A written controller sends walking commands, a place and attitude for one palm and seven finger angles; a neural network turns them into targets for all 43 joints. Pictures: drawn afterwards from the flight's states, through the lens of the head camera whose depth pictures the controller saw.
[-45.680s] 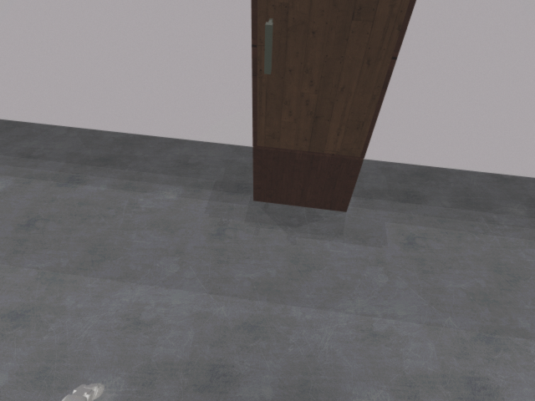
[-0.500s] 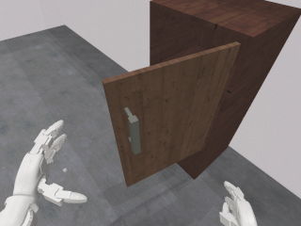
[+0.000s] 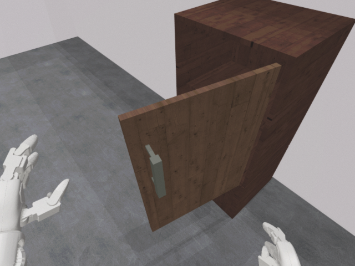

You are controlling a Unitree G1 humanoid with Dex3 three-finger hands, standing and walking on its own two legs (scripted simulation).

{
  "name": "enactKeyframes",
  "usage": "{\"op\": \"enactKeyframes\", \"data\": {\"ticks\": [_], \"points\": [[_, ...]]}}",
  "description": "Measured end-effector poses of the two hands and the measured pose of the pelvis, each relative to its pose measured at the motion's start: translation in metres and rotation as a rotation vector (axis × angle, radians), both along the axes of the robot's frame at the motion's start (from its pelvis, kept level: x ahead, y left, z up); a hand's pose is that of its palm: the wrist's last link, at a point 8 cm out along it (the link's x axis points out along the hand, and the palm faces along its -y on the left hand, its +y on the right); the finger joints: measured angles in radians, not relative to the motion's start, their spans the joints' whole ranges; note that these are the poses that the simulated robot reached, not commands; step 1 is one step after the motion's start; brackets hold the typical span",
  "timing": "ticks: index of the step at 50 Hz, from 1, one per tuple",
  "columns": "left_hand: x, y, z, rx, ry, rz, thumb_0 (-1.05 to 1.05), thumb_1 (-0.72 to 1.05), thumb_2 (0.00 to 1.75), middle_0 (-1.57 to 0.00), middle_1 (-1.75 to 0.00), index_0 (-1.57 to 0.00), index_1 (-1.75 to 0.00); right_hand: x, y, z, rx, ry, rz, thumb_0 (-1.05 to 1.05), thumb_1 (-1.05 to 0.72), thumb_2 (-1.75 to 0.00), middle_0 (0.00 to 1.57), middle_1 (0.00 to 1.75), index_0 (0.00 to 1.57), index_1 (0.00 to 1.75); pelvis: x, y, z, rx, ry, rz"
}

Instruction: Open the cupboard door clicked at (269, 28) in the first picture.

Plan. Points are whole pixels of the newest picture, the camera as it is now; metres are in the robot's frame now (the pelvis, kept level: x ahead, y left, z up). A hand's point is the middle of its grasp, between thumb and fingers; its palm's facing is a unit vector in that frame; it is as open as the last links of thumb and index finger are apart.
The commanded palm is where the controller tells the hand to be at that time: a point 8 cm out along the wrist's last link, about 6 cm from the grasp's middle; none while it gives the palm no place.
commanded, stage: draw the hand back to the body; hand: left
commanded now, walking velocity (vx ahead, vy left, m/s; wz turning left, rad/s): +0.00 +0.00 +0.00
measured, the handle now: (155, 172) +0.33 +0.10 +0.03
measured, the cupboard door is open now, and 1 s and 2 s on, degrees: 77 77 77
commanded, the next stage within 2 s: step back with the hand held close in 0.48 s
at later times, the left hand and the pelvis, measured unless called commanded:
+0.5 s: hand (49, 197) +0.18 +0.24 +0.15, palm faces +0.45 -0.80 -0.40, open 7.5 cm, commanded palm +0.13 +0.28 +0.17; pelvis -0.01 -0.02 +0.00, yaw +0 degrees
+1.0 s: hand (36, 212) +0.15 +0.25 +0.15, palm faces +0.33 -0.80 -0.51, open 7.4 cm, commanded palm +0.09 +0.29 +0.17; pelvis -0.06 +0.00 +0.00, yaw -2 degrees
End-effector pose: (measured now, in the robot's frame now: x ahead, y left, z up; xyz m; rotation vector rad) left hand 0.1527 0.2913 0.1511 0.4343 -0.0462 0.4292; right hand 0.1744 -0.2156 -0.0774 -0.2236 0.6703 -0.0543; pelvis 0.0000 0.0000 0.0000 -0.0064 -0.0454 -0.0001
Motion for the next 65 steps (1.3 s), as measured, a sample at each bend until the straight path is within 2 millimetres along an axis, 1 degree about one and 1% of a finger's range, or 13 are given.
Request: {"op": "enactKeyframes", "data": {"ticks": [8, 11, 15, 22, 31, 34, 36, 40, 44, 47, 51, 58, 65], "points": [[-0.003, 0.001, 0.019, 0.042, -0.059, 0.029, 0.01, 0.69, 0.81, -0.2, -0.3, -0.2, -0.31, 0.006, -0.011, 0.001, -0.003, -0.001, -0.004, 0.02, -0.91, -0.9, 0.2, 0.3, 0.2, 0.3, 0.002, -0.007, 0.001, 0.001, -0.007, 0.0], [-0.004, -0.001, 0.02, 0.038, -0.063, 0.034, 0.01, 0.77, 0.84, -0.2, -0.3, -0.2, -0.31, 0.006, -0.014, 0.001, 0.001, 0.0, -0.008, 0.02, -0.91, -0.9, 0.2, 0.3, 0.2, 0.3, 0.0, -0.009, 0.001, 0.001, -0.009, 0.0], [-0.006, -0.006, 0.015, 0.024, -0.049, 0.031, 0.01, 0.83, 0.87, -0.2, -0.3, -0.2, -0.31, 0.003, -0.018, 0.0, 0.002, 0.002, -0.012, 0.02, -0.91, -0.9, 0.2, 0.3, 0.2, 0.3, -0.002, -0.013, 0.001, 0.002, -0.014, 0.0], [-0.012, -0.015, 0.015, 0.025, -0.053, 0.018, 0.02, 0.88, 0.89, -0.21, -0.3, -0.21, -0.31, -0.005, -0.023, -0.001, 0.003, 0.001, -0.018, 0.02, -0.91, -0.9, 0.2, 0.3, 0.2, 0.3, -0.007, -0.019, 0.002, 0.002, -0.024, 0.0], [-0.019, -0.018, 0.02, 0.037, -0.073, 0.019, 0.02, 0.89, 0.9, -0.21, -0.3, -0.21, -0.31, -0.015, -0.028, -0.003, 0.009, 0.002, -0.025, 0.02, -0.91, -0.9, 0.2, 0.3, 0.2, 0.3, -0.013, -0.023, 0.002, 0.001, -0.034, 0.0], [-0.018, -0.015, 0.031, 0.086, -0.112, 0.008, 0.02, 0.89, 0.9, -0.21, -0.3, -0.21, -0.31, -0.018, -0.03, -0.003, 0.006, 0.009, -0.026, 0.02, -0.91, -0.9, 0.2, 0.3, 0.2, 0.3, -0.017, -0.023, 0.002, -0.007, -0.016, 0.002], [-0.017, -0.013, 0.034, 0.114, -0.112, -0.006, 0.02, 0.89, 0.9, -0.21, -0.3, -0.21, -0.31, -0.02, -0.032, -0.002, 0.005, 0.017, -0.043, 0.02, -0.91, -0.9, 0.2, 0.3, 0.2, 0.3, -0.02, -0.022, 0.002, -0.01, 0.003, -0.006], [-0.016, -0.015, 0.028, 0.13, -0.058, -0.057, 0.02, 0.89, 0.9, -0.21, -0.3, -0.21, -0.31, -0.03, -0.038, 0.001, -0.006, 0.025, -0.095, 0.02, -0.91, -0.9, 0.2, 0.3, 0.2, 0.3, -0.027, -0.016, 0.002, -0.005, 0.027, -0.024], [-0.02, -0.016, 0.021, 0.134, -0.013, -0.105, 0.02, 0.89, 0.9, -0.21, -0.3, -0.21, -0.31, -0.044, -0.042, 0.003, -0.026, 0.036, -0.144, 0.02, -0.91, -0.9, 0.2, 0.3, 0.2, 0.3, -0.038, -0.01, 0.001, -0.002, 0.037, -0.035], [-0.026, -0.013, 0.02, 0.143, -0.016, -0.125, 0.02, 0.89, 0.9, -0.21, -0.3, -0.21, -0.31, -0.058, -0.042, 0.005, -0.042, 0.044, -0.164, 0.02, -0.91, -0.9, 0.2, 0.3, 0.2, 0.3, -0.048, -0.007, 0.0, -0.001, 0.038, -0.039], [-0.041, -0.006, 0.026, 0.165, -0.059, -0.132, 0.02, 0.88, 0.9, -0.21, -0.3, -0.21, -0.31, -0.078, -0.038, 0.007, -0.056, 0.047, -0.171, 0.02, -0.91, -0.9, 0.2, 0.3, 0.2, 0.3, -0.063, -0.002, -0.002, -0.002, 0.034, -0.038], [-0.077, 0.006, 0.028, 0.185, -0.125, -0.108, 0.02, 0.88, 0.9, -0.21, -0.3, -0.21, -0.31, -0.111, -0.025, 0.004, -0.062, 0.041, -0.149, 0.02, -0.91, -0.9, 0.2, 0.3, 0.2, 0.3, -0.091, 0.006, -0.007, -0.015, 0.028, -0.021], [-0.116, 0.015, 0.025, 0.216, -0.16, -0.051, 0.02, 0.88, 0.9, -0.21, -0.3, -0.21, -0.31, -0.138, -0.011, -0.009, -0.053, 0.045, -0.096, 0.02, -0.91, -0.9, 0.2, 0.3, 0.2, 0.3, -0.118, 0.007, -0.015, -0.023, 0.014, 0.032]]}}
